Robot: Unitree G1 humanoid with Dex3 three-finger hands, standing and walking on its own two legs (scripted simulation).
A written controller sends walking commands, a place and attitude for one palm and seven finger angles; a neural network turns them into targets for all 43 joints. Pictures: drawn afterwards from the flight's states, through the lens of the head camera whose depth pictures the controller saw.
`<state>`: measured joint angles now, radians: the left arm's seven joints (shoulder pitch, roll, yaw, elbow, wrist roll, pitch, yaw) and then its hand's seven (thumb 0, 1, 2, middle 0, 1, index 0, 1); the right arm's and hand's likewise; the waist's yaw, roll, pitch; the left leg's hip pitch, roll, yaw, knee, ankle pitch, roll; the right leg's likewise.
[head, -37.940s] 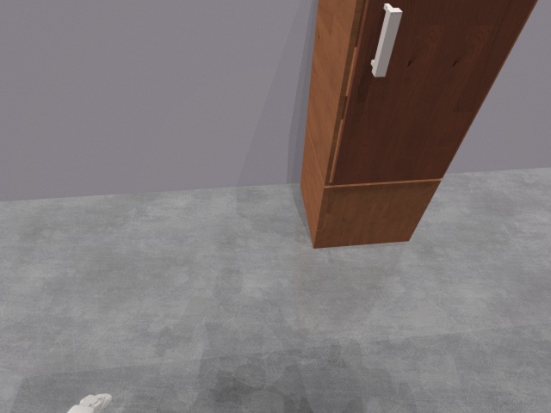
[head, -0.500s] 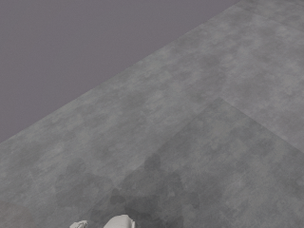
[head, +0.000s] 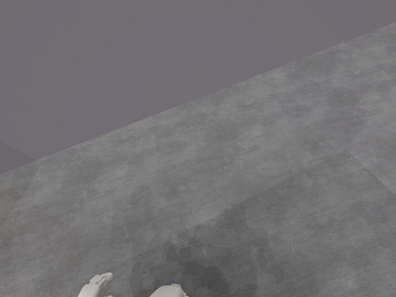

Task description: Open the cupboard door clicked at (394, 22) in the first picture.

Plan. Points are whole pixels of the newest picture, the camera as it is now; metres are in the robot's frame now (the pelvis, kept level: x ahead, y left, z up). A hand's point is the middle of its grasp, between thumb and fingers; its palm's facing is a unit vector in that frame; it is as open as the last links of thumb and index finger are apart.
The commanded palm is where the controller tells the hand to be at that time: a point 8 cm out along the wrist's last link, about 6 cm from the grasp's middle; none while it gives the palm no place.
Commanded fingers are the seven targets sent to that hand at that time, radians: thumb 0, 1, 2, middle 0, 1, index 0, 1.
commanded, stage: turn to face it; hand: left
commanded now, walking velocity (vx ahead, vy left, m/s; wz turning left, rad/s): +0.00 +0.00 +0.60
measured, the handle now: out of the picture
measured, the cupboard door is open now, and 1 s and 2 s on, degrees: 46 46 46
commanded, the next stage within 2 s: take the last steps up to it in 1.82 s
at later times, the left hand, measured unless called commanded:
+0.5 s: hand out of the picture +0.01 +0.24 -0.16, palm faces +0.35 -0.90 -0.27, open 7.4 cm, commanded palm none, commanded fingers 0.00 0.90 0.90 -0.20 -0.30 -0.20 -0.30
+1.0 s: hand out of the picture +0.00 +0.17 -0.14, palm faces +0.60 -0.76 -0.26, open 7.3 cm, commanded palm none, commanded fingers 0.00 0.90 0.90 -0.20 -0.30 -0.20 -0.30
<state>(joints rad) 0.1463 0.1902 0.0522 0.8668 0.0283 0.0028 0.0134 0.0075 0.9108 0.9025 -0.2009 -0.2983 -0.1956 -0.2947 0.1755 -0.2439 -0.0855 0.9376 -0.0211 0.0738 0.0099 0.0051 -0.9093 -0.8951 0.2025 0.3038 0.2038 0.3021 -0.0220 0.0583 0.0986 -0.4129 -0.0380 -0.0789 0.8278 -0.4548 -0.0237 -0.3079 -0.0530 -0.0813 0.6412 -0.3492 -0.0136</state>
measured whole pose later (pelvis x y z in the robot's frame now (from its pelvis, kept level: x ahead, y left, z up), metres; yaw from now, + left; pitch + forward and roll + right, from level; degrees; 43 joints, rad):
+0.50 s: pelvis +0.02 +0.01 +0.00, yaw +18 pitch +1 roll +1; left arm 0.18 0.25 0.08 0.93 0.02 0.06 0.01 0.01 0.91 0.90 -0.20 -0.30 -0.19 -0.29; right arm 0.11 -0.23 -0.06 0.90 -0.03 0.03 0.00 0.00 -0.91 -0.90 0.20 0.30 0.20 0.30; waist 0.01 -0.03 0.11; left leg -0.28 -0.02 0.03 0.56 -0.29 0.03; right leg -0.48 -0.11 -0.04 1.13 -0.46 0.09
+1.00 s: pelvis +0.06 -0.03 +0.02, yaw +38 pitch +0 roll +3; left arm 0.21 0.17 0.05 0.89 0.03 -0.01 0.02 0.00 0.93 0.90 -0.21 -0.30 -0.20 -0.30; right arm 0.13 -0.23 -0.08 0.97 -0.02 0.09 0.03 0.01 -0.91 -0.90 0.20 0.30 0.20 0.30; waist -0.01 -0.01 0.12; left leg -0.42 0.02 0.05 0.91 -0.46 -0.06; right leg -0.19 -0.14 -0.24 0.52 -0.33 -0.01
